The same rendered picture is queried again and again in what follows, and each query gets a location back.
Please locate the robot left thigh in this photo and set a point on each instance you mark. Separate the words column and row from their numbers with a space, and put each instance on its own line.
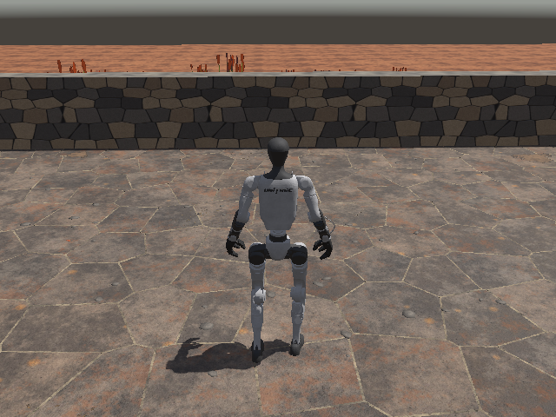
column 257, row 261

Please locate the robot left hand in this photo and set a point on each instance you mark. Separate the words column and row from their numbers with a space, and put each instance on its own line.
column 230, row 244

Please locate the right robot forearm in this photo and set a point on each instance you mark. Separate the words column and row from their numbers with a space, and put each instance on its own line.
column 322, row 229

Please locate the left robot forearm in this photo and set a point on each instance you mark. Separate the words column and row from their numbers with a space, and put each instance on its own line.
column 236, row 229

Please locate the robot right hand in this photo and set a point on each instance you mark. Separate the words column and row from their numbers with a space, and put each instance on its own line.
column 325, row 245

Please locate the humanoid robot head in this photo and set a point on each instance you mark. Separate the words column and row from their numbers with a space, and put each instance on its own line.
column 278, row 152

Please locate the right robot upper arm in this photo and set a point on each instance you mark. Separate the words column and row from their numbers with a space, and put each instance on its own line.
column 305, row 183

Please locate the left robot upper arm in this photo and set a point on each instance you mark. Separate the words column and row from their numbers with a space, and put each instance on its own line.
column 250, row 184

